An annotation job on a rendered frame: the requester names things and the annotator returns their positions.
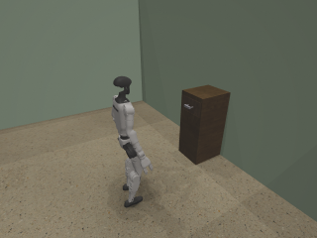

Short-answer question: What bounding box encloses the right robot forearm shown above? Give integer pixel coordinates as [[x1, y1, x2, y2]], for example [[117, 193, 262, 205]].
[[129, 131, 146, 160]]

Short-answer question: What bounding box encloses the robot right thigh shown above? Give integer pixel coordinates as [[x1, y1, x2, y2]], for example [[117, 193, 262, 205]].
[[126, 144, 143, 181]]

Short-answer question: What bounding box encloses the handle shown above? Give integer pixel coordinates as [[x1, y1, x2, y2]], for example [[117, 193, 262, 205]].
[[183, 104, 193, 109]]

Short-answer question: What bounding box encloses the cabinet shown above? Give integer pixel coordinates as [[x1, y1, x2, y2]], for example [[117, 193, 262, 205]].
[[178, 84, 231, 165]]

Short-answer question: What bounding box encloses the left robot upper arm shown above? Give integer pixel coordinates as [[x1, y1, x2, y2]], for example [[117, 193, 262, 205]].
[[111, 95, 118, 118]]

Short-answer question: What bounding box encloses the right robot hand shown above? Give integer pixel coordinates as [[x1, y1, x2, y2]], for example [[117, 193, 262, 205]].
[[140, 157, 154, 175]]

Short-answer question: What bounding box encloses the right robot upper arm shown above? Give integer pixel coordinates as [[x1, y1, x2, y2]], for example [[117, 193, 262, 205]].
[[123, 104, 137, 138]]

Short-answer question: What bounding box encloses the robot torso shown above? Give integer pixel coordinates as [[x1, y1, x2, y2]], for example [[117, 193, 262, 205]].
[[113, 99, 134, 151]]

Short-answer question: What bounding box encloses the drawer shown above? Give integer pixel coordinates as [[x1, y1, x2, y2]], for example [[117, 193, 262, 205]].
[[182, 95, 201, 117]]

